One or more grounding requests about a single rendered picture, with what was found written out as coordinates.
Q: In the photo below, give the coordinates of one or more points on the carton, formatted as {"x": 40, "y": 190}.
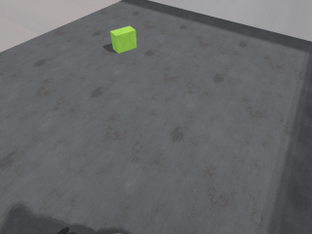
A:
{"x": 123, "y": 39}

